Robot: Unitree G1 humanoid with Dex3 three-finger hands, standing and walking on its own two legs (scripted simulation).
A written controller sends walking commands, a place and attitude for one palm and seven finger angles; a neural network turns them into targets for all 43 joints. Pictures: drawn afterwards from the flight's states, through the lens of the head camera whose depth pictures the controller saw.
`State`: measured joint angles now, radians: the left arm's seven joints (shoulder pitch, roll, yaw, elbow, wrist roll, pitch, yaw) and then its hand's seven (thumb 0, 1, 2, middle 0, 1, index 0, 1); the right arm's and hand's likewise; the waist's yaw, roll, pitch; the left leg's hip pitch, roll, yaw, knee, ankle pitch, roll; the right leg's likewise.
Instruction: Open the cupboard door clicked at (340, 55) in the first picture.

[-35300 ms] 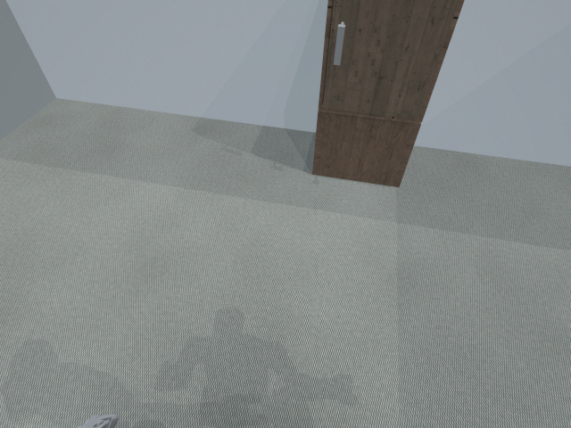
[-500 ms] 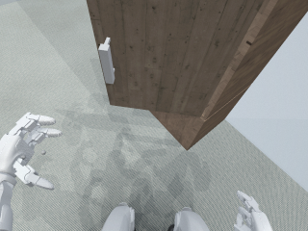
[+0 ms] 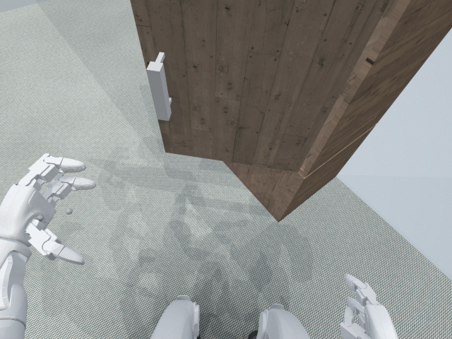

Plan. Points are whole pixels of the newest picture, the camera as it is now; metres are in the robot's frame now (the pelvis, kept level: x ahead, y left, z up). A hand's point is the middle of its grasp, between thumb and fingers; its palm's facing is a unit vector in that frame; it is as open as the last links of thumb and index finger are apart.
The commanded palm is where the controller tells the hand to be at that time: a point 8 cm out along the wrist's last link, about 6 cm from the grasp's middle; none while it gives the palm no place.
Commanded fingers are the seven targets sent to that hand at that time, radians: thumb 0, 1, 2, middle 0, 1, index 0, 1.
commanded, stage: move the hooked fingers beside the handle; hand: left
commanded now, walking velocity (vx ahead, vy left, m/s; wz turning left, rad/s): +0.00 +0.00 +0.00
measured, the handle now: (162, 87) +0.60 +0.19 +0.04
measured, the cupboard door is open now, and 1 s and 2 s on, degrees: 44 44 44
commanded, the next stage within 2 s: none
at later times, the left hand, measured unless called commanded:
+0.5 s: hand (93, 162) +0.39 +0.27 +0.04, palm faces -0.10 -0.99 -0.02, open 14.0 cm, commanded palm +0.38 +0.31 +0.05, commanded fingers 0.00 -0.50 0.30 -0.30 -1.20 -0.30 -1.20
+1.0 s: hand (117, 127) +0.47 +0.25 +0.04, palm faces -0.09 -1.00 -0.02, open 14.0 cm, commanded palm +0.47 +0.29 +0.05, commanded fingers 0.00 -0.50 0.30 -0.30 -1.20 -0.30 -1.20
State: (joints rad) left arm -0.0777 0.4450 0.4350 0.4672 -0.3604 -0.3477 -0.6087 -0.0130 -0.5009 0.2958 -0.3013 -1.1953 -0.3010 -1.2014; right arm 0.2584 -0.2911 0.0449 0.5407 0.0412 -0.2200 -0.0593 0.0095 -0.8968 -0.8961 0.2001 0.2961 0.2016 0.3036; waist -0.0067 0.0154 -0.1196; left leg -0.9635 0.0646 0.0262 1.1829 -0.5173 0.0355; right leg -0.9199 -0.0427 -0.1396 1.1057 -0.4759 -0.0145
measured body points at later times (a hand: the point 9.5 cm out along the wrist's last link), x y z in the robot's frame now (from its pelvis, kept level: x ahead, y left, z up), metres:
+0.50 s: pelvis +0.00 +0.00 +0.00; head +0.12 +0.03 +0.43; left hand +0.39 +0.32 +0.05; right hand +0.09 -0.27 -0.10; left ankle +0.03 +0.10 -0.65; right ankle +0.03 -0.12 -0.65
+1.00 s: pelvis +0.00 +0.01 -0.01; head +0.14 +0.04 +0.41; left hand +0.47 +0.30 +0.05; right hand +0.04 -0.27 -0.11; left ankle +0.03 +0.10 -0.65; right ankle +0.03 -0.12 -0.65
